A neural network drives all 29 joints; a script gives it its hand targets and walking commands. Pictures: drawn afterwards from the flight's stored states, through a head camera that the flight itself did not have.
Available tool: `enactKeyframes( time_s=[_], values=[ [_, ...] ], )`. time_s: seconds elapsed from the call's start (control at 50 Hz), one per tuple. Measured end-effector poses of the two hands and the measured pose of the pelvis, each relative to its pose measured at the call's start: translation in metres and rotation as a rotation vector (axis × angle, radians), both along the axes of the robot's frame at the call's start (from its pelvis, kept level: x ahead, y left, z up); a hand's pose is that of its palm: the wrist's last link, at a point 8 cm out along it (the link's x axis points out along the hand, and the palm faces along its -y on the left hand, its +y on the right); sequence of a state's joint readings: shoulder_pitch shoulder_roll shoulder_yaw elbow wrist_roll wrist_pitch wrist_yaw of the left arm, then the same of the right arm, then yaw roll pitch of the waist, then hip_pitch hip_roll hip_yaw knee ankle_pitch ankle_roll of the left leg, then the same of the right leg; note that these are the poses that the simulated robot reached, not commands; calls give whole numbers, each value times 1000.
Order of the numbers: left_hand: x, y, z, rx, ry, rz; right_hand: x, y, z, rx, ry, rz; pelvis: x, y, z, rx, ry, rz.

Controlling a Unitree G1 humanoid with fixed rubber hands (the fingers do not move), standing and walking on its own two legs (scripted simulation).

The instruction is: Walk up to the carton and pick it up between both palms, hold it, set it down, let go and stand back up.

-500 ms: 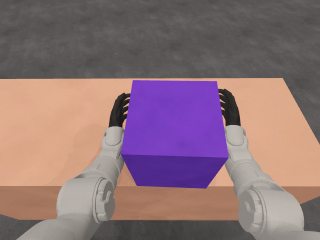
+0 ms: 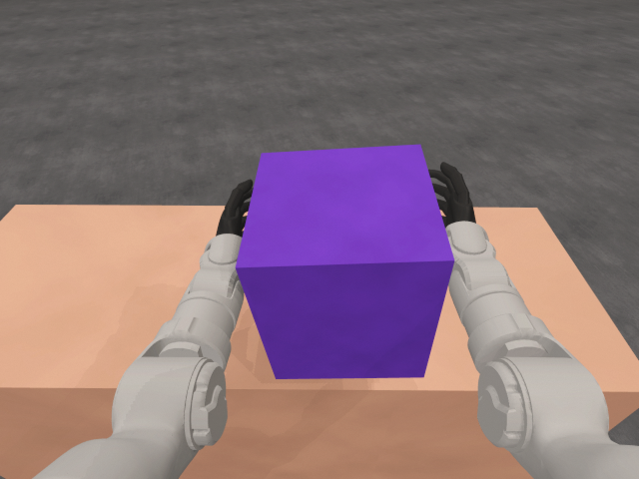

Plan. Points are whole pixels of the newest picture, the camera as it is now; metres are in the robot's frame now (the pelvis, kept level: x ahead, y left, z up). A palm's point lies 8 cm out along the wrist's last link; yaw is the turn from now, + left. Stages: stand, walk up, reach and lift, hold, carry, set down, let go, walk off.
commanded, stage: reach and lift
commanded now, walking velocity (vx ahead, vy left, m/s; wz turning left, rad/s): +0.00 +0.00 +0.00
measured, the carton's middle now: (344, 267) +0.37 +0.01 +0.09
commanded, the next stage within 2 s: hold in 1.30 s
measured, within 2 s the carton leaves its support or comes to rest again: neither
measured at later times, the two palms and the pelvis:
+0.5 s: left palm (220, 207) +0.38 +0.17 +0.18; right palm (463, 204) +0.39 -0.13 +0.19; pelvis +0.00 +0.00 +0.01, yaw +0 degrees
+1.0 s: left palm (217, 200) +0.38 +0.17 +0.19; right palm (465, 196) +0.39 -0.13 +0.20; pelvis +0.00 +0.01 +0.01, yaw +0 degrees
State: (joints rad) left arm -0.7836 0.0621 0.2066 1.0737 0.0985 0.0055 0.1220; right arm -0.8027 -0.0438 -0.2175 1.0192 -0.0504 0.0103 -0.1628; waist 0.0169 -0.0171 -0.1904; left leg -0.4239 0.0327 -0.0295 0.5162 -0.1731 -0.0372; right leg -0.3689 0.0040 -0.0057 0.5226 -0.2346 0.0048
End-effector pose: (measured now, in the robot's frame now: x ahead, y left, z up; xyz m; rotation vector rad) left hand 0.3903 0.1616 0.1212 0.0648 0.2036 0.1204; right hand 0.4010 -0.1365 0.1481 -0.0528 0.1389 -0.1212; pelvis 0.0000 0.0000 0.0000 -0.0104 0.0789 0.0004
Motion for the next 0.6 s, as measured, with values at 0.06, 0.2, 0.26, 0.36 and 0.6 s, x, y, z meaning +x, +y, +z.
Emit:
enactKeyframes(
  time_s=[0.06, 0.2, 0.26, 0.36, 0.6],
  values=[
    [-2, 0, 9, 1, 1, 3, -1, 0, 9, -3, 2, 3, -1, 0, 1, 1, -18, 0],
    [-4, 1, 24, -12, 18, 3, -4, 0, 19, -9, 19, 2, 0, -2, 3, 2, -61, 1],
    [-4, 1, 34, -13, 7, 4, -4, 0, 26, 0, 7, 1, 2, -2, 3, 2, -73, 2],
    [-5, 2, 44, -15, 7, 3, -6, 1, 34, 5, 7, -1, 3, -1, 5, 1, -100, 2],
    [-12, 9, 59, -16, 9, -2, -13, 7, 41, 18, 7, -5, 0, 5, 6, -6, -129, 3]
  ],
)
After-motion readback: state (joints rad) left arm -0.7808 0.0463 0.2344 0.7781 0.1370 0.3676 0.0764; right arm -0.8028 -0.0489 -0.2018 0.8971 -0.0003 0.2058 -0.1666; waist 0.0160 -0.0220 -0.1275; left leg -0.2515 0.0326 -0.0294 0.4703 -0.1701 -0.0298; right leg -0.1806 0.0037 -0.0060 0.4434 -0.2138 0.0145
